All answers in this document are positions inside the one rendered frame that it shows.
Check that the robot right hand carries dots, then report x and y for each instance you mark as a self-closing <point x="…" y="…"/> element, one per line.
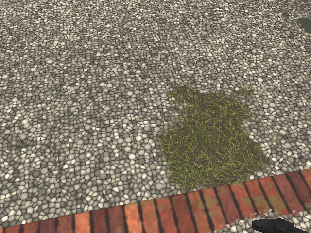
<point x="275" y="226"/>

